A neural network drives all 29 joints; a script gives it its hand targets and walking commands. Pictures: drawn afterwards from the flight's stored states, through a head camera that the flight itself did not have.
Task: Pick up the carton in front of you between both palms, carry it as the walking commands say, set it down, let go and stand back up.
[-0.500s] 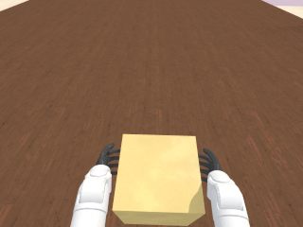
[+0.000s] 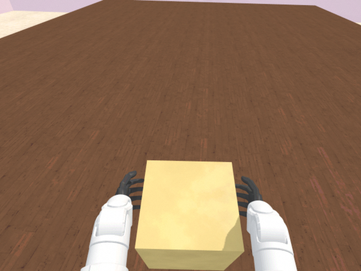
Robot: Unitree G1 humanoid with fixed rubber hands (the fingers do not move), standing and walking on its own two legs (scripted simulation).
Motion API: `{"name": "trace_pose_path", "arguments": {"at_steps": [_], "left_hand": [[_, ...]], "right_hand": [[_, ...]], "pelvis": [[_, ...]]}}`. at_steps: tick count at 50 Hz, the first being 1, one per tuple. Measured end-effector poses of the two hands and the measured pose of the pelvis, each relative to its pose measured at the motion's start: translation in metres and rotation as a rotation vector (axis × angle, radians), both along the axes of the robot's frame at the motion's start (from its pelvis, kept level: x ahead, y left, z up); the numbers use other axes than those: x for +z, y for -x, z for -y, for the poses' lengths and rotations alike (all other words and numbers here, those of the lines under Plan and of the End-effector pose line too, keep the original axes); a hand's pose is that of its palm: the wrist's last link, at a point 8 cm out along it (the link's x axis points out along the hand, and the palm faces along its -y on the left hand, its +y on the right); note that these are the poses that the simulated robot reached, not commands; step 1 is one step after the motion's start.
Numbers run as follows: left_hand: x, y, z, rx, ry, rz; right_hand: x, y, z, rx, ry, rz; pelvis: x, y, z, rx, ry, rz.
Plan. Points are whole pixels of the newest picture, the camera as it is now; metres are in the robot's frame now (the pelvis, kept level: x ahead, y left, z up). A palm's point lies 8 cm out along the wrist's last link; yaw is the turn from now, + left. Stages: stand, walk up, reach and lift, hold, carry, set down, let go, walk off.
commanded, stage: hold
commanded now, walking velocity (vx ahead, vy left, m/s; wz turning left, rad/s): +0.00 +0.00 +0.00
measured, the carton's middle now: (187, 218) +0.31 +0.00 -0.06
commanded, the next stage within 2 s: set down in 0.38 s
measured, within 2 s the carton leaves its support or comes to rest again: neither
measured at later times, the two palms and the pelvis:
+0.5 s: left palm (128, 194) +0.31 +0.14 +0.05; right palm (255, 200) +0.30 -0.16 +0.04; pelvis +0.02 -0.01 +0.00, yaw +0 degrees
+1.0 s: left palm (146, 220) +0.35 +0.12 -0.13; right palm (244, 228) +0.34 -0.17 -0.14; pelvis -0.01 +0.00 -0.06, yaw +0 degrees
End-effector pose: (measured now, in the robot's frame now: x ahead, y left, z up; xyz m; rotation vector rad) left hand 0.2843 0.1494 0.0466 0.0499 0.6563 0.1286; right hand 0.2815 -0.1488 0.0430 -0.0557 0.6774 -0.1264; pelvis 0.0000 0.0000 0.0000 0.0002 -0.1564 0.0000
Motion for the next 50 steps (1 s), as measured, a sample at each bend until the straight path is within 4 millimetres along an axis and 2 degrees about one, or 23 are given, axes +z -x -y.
{"name": "trace_pose_path", "arguments": {"at_steps": [10,23,30,34,37,44,50], "left_hand": [[0.002,-0.002,0.007,0.013,0.003,0.001],[0.0,-0.017,0.008,0.011,-0.002,-0.008],[-0.012,-0.034,0.008,0.018,0.006,-0.039],[-0.03,-0.048,0.01,0.029,0.005,-0.06],[-0.051,-0.056,0.013,0.024,-0.004,-0.065],[-0.123,-0.061,0.022,0.021,-0.013,-0.061],[-0.182,-0.061,0.029,0.063,0.011,-0.03]], "right_hand": [[0.002,-0.005,0.007,0.006,-0.007,0.001],[0.0,-0.019,0.008,0.001,-0.006,-0.009],[-0.013,-0.033,0.007,-0.017,-0.013,-0.041],[-0.033,-0.042,0.007,-0.038,-0.015,-0.062],[-0.055,-0.047,0.009,-0.044,-0.005,-0.067],[-0.126,-0.049,0.016,-0.051,0.008,-0.066],[-0.183,-0.054,0.022,-0.081,-0.002,-0.035]], "pelvis": [[0.0,-0.001,0.01,0.01,-0.002,0.001],[0.002,-0.016,0.01,0.008,-0.001,-0.019],[0.0,-0.02,0.007,0.005,0.001,-0.042],[-0.005,-0.018,0.004,0.006,0.002,-0.094],[-0.01,-0.015,0.002,0.005,0.002,-0.165],[-0.031,-0.001,-0.002,0.003,-0.001,-0.389],[-0.063,0.014,-0.001,0.003,-0.003,-0.586]]}}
